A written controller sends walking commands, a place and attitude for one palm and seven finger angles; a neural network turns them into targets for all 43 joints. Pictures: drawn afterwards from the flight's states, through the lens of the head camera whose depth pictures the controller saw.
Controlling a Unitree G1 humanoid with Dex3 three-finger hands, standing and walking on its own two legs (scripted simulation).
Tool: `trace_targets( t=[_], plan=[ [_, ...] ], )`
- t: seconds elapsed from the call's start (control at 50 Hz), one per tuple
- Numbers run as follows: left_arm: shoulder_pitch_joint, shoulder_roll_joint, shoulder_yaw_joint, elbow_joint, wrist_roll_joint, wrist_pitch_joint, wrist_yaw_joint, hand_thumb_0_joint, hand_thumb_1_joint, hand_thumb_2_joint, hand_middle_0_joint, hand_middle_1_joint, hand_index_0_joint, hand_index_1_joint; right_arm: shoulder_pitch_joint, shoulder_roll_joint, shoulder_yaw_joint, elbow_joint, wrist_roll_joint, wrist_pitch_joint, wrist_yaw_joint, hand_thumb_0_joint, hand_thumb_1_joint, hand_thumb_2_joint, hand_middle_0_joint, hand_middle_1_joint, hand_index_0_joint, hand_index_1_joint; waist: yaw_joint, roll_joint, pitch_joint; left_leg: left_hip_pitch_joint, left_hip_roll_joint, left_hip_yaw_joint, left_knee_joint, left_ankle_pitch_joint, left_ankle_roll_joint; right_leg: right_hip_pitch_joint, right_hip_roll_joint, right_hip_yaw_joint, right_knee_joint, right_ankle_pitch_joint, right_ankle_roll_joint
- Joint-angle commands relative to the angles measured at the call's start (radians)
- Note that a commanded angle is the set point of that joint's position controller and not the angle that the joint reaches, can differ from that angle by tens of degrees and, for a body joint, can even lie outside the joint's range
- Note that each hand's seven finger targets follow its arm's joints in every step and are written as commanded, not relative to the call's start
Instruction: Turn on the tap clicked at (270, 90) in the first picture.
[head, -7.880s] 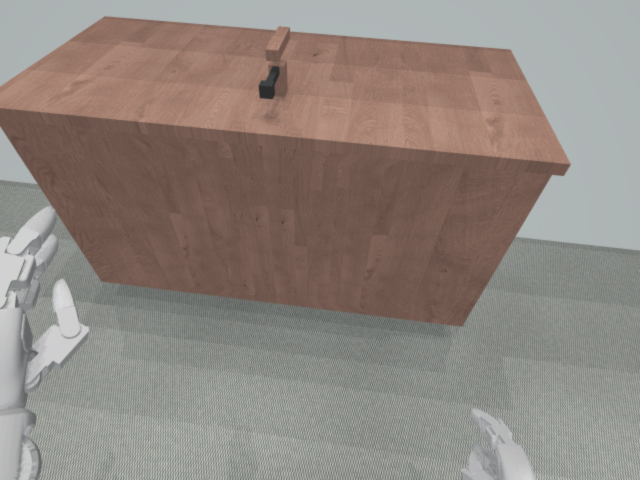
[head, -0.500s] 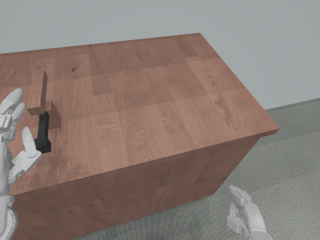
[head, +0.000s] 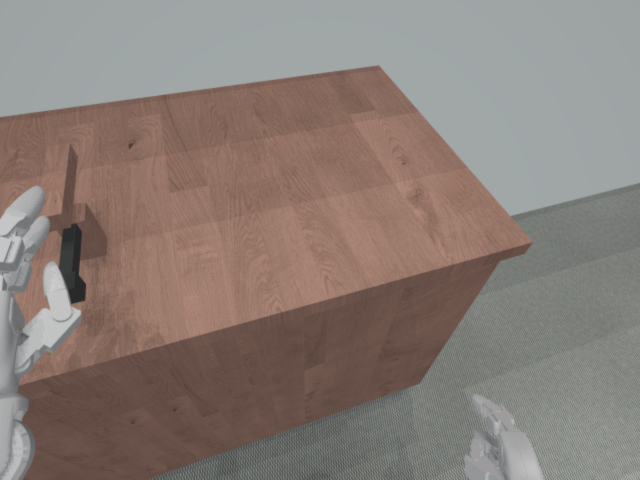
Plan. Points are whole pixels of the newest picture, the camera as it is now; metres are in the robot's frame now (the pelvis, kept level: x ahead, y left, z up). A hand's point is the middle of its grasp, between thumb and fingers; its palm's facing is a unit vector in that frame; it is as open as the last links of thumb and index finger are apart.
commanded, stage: shuffle to correct the standing spot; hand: left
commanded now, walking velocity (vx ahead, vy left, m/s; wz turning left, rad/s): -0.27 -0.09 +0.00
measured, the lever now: (67, 289) +0.29 +0.33 +0.08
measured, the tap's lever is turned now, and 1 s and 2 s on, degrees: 0 0 0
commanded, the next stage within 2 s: come to a stop and stand still in 0.20 s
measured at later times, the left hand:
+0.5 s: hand (61, 382) +0.16 +0.23 +0.15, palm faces +0.37 -0.84 -0.40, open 7.4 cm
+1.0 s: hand out of the picture +0.18 +0.28 +0.18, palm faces +0.49 -0.81 -0.34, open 7.4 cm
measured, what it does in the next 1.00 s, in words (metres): shifts its weight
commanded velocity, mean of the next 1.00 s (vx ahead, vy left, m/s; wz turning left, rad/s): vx -0.07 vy -0.03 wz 0.00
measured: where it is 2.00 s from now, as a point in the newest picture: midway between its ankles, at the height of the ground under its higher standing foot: outside the picture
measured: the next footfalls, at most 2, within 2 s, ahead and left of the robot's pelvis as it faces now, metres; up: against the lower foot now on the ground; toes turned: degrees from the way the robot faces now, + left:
none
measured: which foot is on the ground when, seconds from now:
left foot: down 0.00-1.00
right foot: down 0.00-1.00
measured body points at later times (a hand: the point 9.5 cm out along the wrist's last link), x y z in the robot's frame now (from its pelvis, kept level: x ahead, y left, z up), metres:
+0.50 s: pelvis -0.06 -0.01 -0.01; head -0.03 +0.00 +0.44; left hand +0.14 +0.27 +0.17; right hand +0.10 -0.25 -0.09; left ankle +0.01 +0.09 -0.74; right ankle +0.03 -0.12 -0.74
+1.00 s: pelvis -0.06 +0.00 -0.01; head -0.05 +0.02 +0.44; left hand +0.15 +0.32 +0.20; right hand +0.12 -0.23 -0.07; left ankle +0.00 +0.09 -0.74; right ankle -0.03 -0.11 -0.74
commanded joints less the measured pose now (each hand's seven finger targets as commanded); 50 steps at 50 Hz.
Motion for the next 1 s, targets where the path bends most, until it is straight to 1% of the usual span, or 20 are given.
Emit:
trace_targets(
  t=[0.0,0.02,0.1,0.2,0.28,0.32,0.42,0.5,0.58,0.6,0.66,0.72,0.74,0.78,0.84,0.86,0.88,0.9,0.94,0.98],
  plan=[
    [-0.036,0.194,0.141,-0.237,-0.005,-0.073,0.020,0.000,0.900,0.900,-0.200,-0.300,-0.200,-0.300,-0.104,-0.111,-0.044,-0.172,0.005,-0.051,-0.009,0.000,-0.900,-0.900,0.200,0.300,0.200,0.300,0.017,0.061,-0.180,-0.013,0.099,-0.109,-0.074,0.217,-0.029,0.101,-0.046,0.073,0.006,0.216,-0.010],
    [-0.029,0.157,0.111,-0.227,-0.012,-0.074,0.014,0.000,0.900,0.900,-0.200,-0.300,-0.200,-0.300,-0.092,-0.114,-0.044,-0.175,0.003,-0.048,-0.006,0.000,-0.900,-0.900,0.200,0.300,0.200,0.300,0.016,0.049,-0.186,-0.026,0.106,-0.114,-0.075,0.207,-0.026,0.103,-0.046,0.069,0.011,0.197,-0.010],
    [-0.015,0.196,0.149,-0.278,-0.011,-0.094,0.014,0.000,0.900,0.900,-0.200,-0.300,-0.200,-0.300,-0.097,-0.110,-0.049,-0.181,0.002,-0.055,-0.005,0.000,-0.900,-0.900,0.200,0.300,0.200,0.300,0.018,0.092,-0.188,-0.046,0.124,-0.110,-0.041,0.201,-0.020,0.066,-0.055,0.086,0.037,0.236,-0.020],
    [0.005,0.203,0.170,-0.281,-0.021,-0.114,0.009,0.000,0.900,0.900,-0.200,-0.300,-0.200,-0.300,-0.075,-0.101,-0.055,-0.178,-0.004,-0.059,-0.008,0.000,-0.900,-0.900,0.200,0.300,0.200,0.300,0.011,0.025,-0.191,-0.087,0.110,-0.102,0.014,0.054,-0.018,0.008,-0.086,0.127,0.008,0.198,-0.038],
    [-0.006,0.195,0.154,-0.287,-0.026,-0.133,0.015,0.000,0.900,0.900,-0.200,-0.300,-0.200,-0.300,-0.030,-0.094,-0.064,-0.153,-0.003,-0.065,-0.007,0.000,-0.900,-0.900,0.200,0.300,0.200,0.300,-0.006,-0.103,-0.189,-0.005,0.002,-0.048,0.213,-0.151,-0.033,-0.195,-0.211,0.235,-0.157,-0.064,-0.101],
    [0.025,0.189,0.150,-0.262,-0.018,-0.109,0.031,0.000,0.900,0.900,-0.200,-0.300,-0.200,-0.300,-0.035,-0.086,-0.054,-0.133,-0.008,-0.058,-0.008,0.000,-0.900,-0.900,0.200,0.300,0.200,0.300,-0.009,-0.103,-0.240,0.042,-0.009,-0.064,0.213,-0.149,-0.025,-0.191,-0.247,0.252,-0.175,-0.204,-0.119],
    [-0.004,0.190,0.136,-0.243,0.000,-0.068,0.055,0.000,0.900,0.900,-0.200,-0.300,-0.200,-0.300,-0.082,-0.109,-0.037,-0.133,0.001,-0.056,-0.029,0.000,-0.900,-0.900,0.200,0.300,0.200,0.300,-0.006,0.026,-0.145,-0.034,0.042,-0.162,-0.030,-0.278,0.006,-0.152,-0.106,0.150,-0.093,-0.421,-0.038],
    [-0.097,0.216,0.148,-0.311,0.024,-0.061,0.049,0.000,0.900,0.900,-0.200,-0.300,-0.200,-0.300,-0.106,-0.124,-0.054,-0.156,0.018,-0.073,-0.022,0.000,-0.900,-0.900,0.200,0.300,0.200,0.300,-0.004,0.213,-0.119,-0.258,0.180,-0.339,-0.286,-0.435,0.064,0.091,0.024,0.060,0.259,-0.193,0.012],
    [-0.010,0.163,0.124,-0.190,0.035,-0.055,0.016,0.000,0.900,0.900,-0.200,-0.300,-0.200,-0.300,-0.072,-0.126,-0.062,-0.137,0.016,-0.078,0.011,0.000,-0.900,-0.900,0.200,0.300,0.200,0.300,-0.001,0.194,-0.069,-0.290,0.169,-0.322,-0.284,-0.559,0.059,0.101,0.063,0.016,0.186,-0.217,-0.001],
    [-0.005,0.184,0.139,-0.205,0.038,-0.060,0.012,0.000,0.900,0.900,-0.200,-0.300,-0.200,-0.300,-0.071,-0.127,-0.066,-0.138,0.013,-0.078,0.013,0.000,-0.900,-0.900,0.200,0.300,0.200,0.300,-0.004,0.200,-0.076,-0.240,0.149,-0.294,-0.252,-0.513,0.051,0.103,0.062,0.018,0.097,-0.201,-0.006],
    [-0.049,0.172,0.115,-0.184,0.033,-0.066,0.001,0.000,0.900,0.900,-0.200,-0.300,-0.200,-0.300,-0.080,-0.121,-0.059,-0.126,0.003,-0.075,0.016,0.000,-0.900,-0.900,0.200,0.300,0.200,0.300,-0.006,0.039,-0.068,-0.207,0.074,-0.217,-0.131,-0.385,0.013,0.119,0.017,0.092,-0.087,-0.192,-0.033],
    [-0.064,0.148,0.085,-0.168,0.013,-0.049,0.006,0.000,0.900,0.900,-0.200,-0.300,-0.200,-0.300,-0.064,-0.114,-0.060,-0.108,0.004,-0.076,0.007,0.000,-0.900,-0.900,0.200,0.300,0.200,0.300,-0.019,-0.082,-0.059,-0.019,-0.014,-0.130,0.165,-0.154,-0.010,-0.171,-0.141,0.310,-0.226,-0.397,-0.118],
    [-0.077,0.149,0.082,-0.177,0.007,-0.047,0.013,0.000,0.900,0.900,-0.200,-0.300,-0.200,-0.300,-0.065,-0.111,-0.055,-0.099,0.003,-0.078,0.004,0.000,-0.900,-0.900,0.200,0.300,0.200,0.300,-0.021,-0.094,-0.077,0.013,-0.016,-0.132,0.212,-0.109,-0.010,-0.201,-0.174,0.327,-0.220,-0.381,-0.137],
    [-0.105,0.167,0.096,-0.178,0.002,-0.045,0.027,0.000,0.900,0.900,-0.200,-0.300,-0.200,-0.300,-0.073,-0.108,-0.047,-0.089,0.004,-0.079,0.000,0.000,-0.900,-0.900,0.200,0.300,0.200,0.300,-0.021,-0.091,-0.089,0.014,-0.017,-0.140,0.160,-0.094,-0.009,-0.171,-0.164,0.282,-0.177,-0.343,-0.128],
    [-0.126,0.175,0.102,-0.221,-0.003,-0.051,0.030,0.000,0.900,0.900,-0.200,-0.300,-0.200,-0.300,-0.096,-0.118,-0.050,-0.095,0.004,-0.082,-0.012,0.000,-0.900,-0.900,0.200,0.300,0.200,0.300,-0.013,0.034,-0.091,0.028,0.024,-0.200,-0.026,-0.096,-0.001,-0.099,-0.077,0.201,-0.084,-0.273,-0.068],
    [-1.039,0.932,0.648,-0.433,0.135,-0.152,0.015,0.000,0.900,0.900,-0.200,-0.300,-0.200,-0.300,-0.022,-0.124,-0.053,-0.094,-0.028,-0.118,-0.022,0.000,-0.900,-0.900,0.200,0.300,0.200,0.300,0.028,-0.188,0.028,-0.132,0.023,-0.158,0.102,0.046,0.013,-0.188,-0.082,0.254,-0.204,-0.090,0.037],
    [-0.537,0.377,0.261,0.060,0.048,-0.129,-0.027,0.000,0.900,0.900,-0.200,-0.300,-0.200,-0.300,-0.090,-0.029,0.009,-0.076,0.002,-0.119,-0.017,0.000,-0.900,-0.900,0.200,0.300,0.200,0.300,0.005,-0.191,-0.148,-0.003,-0.061,-0.154,0.132,0.027,0.011,-0.177,-0.163,0.273,-0.156,-0.227,-0.053],
    [-0.285,0.181,0.143,0.115,-0.012,-0.099,-0.034,0.000,0.900,0.900,-0.200,-0.300,-0.200,-0.300,-0.114,-0.081,-0.043,-0.117,0.025,-0.125,-0.009,0.000,-0.900,-0.900,0.200,0.300,0.200,0.300,0.025,0.076,-0.148,0.082,-0.014,-0.149,0.041,0.025,-0.010,-0.144,-0.132,0.322,-0.103,-0.197,-0.093],
    [-0.263,0.156,0.064,-0.083,-0.010,-0.131,-0.044,0.000,0.900,0.900,-0.200,-0.300,-0.200,-0.300,-0.091,-0.113,-0.047,-0.122,0.014,-0.126,0.017,0.000,-0.900,-0.900,0.200,0.300,0.200,0.300,0.013,0.243,-0.164,0.007,0.030,-0.165,-0.038,-0.051,-0.003,-0.039,-0.073,0.234,-0.050,-0.161,-0.044],
    [-0.148,0.129,0.031,-0.131,0.001,-0.138,-0.037,0.000,0.900,0.900,-0.200,-0.300,-0.200,-0.300,-0.109,-0.115,-0.040,-0.137,0.012,-0.131,0.035,0.000,-0.900,-0.900,0.200,0.300,0.200,0.300,0.025,0.194,-0.135,-0.092,0.049,-0.199,-0.117,-0.166,0.006,0.016,-0.038,0.187,-0.027,-0.188,-0.026]
  ],
)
